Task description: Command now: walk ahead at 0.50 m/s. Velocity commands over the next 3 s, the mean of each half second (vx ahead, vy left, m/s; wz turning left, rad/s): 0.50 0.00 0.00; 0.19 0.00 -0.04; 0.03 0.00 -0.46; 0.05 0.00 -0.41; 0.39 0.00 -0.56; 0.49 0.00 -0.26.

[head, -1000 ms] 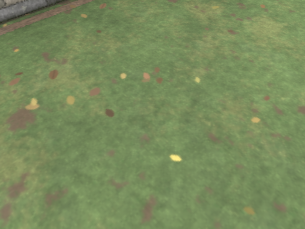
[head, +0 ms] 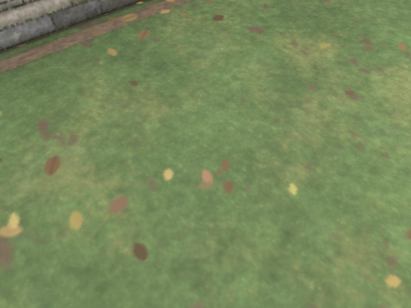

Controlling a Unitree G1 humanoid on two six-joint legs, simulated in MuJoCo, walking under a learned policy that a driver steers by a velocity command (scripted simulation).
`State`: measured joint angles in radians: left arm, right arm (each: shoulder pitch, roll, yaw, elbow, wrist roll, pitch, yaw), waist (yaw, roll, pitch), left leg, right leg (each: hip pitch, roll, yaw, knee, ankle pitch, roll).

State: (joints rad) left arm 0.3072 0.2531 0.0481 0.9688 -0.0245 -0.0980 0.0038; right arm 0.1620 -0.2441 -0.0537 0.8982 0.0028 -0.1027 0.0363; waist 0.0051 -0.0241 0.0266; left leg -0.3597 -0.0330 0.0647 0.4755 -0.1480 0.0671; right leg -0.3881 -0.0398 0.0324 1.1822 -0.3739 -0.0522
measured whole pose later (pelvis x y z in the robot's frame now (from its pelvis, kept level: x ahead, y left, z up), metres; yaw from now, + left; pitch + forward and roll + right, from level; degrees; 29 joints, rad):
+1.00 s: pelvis +0.42 -0.05 +0.00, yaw -3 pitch +1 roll +0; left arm 0.18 0.24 0.04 0.97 0.00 -0.02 0.02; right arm 0.10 -0.22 -0.06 0.95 -0.01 -0.02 -0.04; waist 0.03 -0.03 0.02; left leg -0.38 0.04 0.04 0.52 -0.17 0.00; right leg -0.26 0.02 -0.03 0.60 -0.36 -0.02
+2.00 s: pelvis +0.43 -0.09 +0.01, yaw -30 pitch +1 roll +0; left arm 0.19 0.32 0.10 0.77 -0.02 0.04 0.00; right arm 0.16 -0.27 -0.07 0.89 0.01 -0.02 -0.04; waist -0.02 -0.02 0.03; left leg -0.17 0.05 0.06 0.37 -0.23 0.00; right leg -0.46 -0.02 0.01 0.91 -0.38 0.05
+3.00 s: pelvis +0.75 -0.45 +0.01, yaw -54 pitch +2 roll +2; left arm 0.10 0.27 0.03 0.67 -0.01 -0.07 -0.01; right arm 0.36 -0.29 -0.06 0.87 0.02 -0.09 0.02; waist -0.10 -0.04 0.03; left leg -0.03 -0.05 0.04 0.24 -0.24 0.03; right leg -0.64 -0.11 0.04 0.65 -0.01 0.00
